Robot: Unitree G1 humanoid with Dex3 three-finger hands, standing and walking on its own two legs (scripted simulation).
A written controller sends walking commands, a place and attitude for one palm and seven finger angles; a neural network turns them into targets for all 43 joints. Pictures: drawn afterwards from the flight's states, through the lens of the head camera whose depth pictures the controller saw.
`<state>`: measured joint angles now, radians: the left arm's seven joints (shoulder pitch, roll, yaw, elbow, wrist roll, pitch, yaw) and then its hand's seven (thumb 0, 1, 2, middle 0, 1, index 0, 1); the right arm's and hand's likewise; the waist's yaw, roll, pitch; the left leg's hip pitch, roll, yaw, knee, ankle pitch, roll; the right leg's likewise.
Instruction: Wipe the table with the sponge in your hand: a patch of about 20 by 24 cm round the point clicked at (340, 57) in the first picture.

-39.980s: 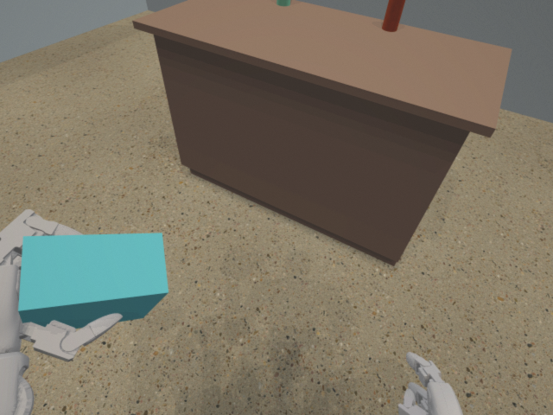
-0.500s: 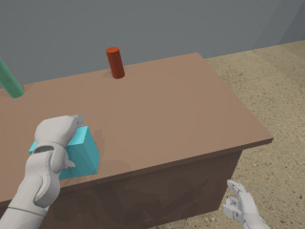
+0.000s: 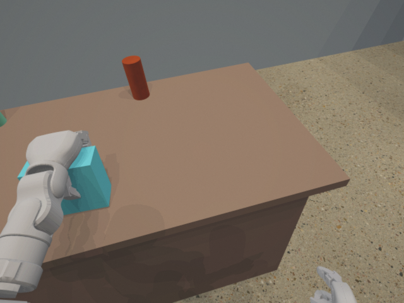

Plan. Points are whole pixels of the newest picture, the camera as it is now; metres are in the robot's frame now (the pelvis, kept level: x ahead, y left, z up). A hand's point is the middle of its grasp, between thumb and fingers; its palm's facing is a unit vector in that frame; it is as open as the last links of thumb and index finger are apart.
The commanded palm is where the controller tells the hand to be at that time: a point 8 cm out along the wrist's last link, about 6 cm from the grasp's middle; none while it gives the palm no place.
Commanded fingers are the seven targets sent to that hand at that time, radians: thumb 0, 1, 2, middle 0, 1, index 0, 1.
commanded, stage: wipe forward along the first lane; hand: left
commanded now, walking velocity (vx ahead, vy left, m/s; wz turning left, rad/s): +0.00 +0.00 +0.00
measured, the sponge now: (74, 188) +0.31 +0.32 +0.06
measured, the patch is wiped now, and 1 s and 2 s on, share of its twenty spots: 0.30 0.45 0.45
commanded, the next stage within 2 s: slide across to the middle lane in 1.06 s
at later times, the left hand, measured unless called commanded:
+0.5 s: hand (71, 154) +0.36 +0.33 +0.11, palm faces -0.07 +0.00 -1.00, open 10.7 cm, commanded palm +0.34 +0.33 +0.16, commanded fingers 0.00 0.10 1.30 -1.20 -1.60 -1.20 -1.60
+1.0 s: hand (71, 138) +0.41 +0.36 +0.12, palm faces -0.11 +0.01 -0.99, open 10.7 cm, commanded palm +0.39 +0.35 +0.16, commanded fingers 0.00 0.10 1.30 -1.20 -1.60 -1.20 -1.60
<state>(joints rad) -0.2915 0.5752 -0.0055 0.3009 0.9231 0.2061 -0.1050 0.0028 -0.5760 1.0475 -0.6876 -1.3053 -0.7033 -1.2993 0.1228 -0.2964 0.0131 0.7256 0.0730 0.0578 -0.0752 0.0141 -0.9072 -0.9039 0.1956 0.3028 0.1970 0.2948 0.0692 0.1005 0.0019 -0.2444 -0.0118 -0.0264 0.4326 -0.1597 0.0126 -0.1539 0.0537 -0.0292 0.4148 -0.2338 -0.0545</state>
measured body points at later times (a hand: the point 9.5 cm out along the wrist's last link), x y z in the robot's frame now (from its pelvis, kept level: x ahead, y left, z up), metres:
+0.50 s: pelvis +0.00 +0.01 +0.00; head +0.01 -0.01 +0.45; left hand +0.36 +0.33 +0.17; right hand +0.16 -0.24 -0.12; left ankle +0.05 +0.11 -0.74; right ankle -0.01 -0.09 -0.74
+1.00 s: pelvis +0.00 +0.02 -0.01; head +0.03 +0.00 +0.44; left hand +0.41 +0.35 +0.17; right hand +0.11 -0.25 -0.13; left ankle +0.05 +0.11 -0.74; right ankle -0.01 -0.09 -0.74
